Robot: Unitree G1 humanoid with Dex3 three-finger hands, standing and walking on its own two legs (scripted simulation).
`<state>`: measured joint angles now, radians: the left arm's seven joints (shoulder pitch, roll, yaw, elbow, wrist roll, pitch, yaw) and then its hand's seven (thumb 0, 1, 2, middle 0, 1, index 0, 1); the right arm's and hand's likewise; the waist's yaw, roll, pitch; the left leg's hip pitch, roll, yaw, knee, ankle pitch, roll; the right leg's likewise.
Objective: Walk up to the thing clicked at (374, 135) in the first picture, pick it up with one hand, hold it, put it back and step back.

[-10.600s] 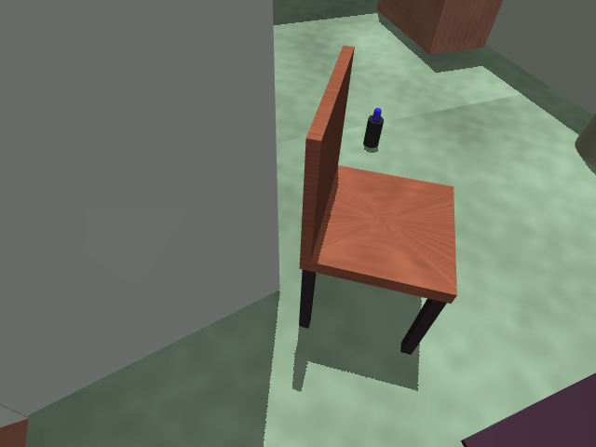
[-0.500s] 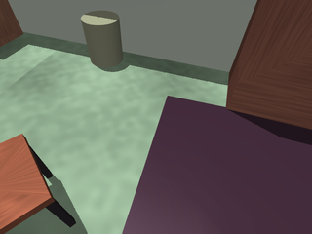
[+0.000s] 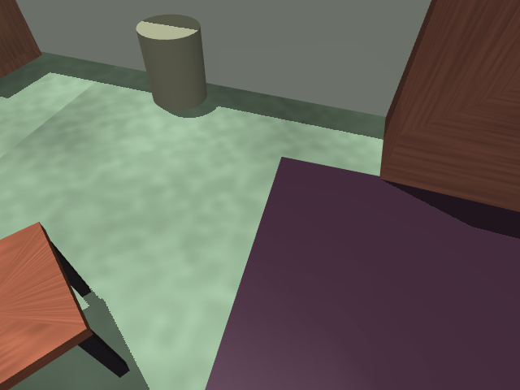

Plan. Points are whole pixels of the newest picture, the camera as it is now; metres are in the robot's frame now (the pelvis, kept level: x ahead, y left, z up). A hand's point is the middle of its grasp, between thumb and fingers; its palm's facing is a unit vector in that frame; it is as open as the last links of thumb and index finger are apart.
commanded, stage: stand
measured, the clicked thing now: out of the picture +1.01 +1.40 -0.67
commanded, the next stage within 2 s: walk up in 1.60 s
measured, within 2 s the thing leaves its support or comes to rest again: neither
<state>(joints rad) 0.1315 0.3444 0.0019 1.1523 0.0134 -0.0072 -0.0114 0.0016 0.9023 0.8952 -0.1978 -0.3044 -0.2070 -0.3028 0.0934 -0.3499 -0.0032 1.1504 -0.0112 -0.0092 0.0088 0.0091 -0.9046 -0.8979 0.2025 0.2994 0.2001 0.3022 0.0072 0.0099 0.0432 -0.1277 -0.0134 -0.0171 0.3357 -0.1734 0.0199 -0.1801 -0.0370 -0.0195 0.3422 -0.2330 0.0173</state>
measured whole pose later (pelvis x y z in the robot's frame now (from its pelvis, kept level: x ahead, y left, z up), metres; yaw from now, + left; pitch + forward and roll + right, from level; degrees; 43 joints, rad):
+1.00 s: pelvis +0.01 +0.01 +0.00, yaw +0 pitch -2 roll -1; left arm 0.12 0.34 0.01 1.14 0.01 0.00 -0.01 0.00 0.90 0.90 -0.20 -0.30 -0.21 -0.30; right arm 0.10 -0.35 0.00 1.15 -0.01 -0.02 0.00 0.01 -0.90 -0.90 0.20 0.30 0.20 0.30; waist 0.01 0.00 0.04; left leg -0.09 -0.02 -0.01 0.32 -0.18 0.03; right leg -0.15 -0.05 -0.01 0.32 -0.23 0.03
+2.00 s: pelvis +0.10 -0.05 -0.01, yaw +0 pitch -2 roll -2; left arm 0.22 0.42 0.09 0.97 0.03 -0.06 -0.07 0.00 0.90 0.90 -0.20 -0.30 -0.21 -0.30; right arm 0.25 -0.47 -0.09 1.04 -0.03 -0.01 0.04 0.01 -0.91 -0.90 0.20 0.30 0.20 0.30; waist 0.02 0.10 0.04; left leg -0.27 0.01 -0.09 0.95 -0.49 0.04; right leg -0.27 -0.01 -0.09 0.57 -0.53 -0.04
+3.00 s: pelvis +0.55 -0.06 +0.00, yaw -1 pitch -2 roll -2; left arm 0.21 0.37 0.03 0.83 0.00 -0.09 -0.06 0.00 0.90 0.89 -0.20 -0.30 -0.21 -0.30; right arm 0.28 -0.42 -0.04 0.87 0.00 -0.06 0.06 0.01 -0.91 -0.90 0.20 0.30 0.20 0.30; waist 0.00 0.05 0.09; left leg -0.44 0.07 -0.01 1.00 -0.34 0.02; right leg -0.24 -0.01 -0.08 0.50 -0.22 -0.03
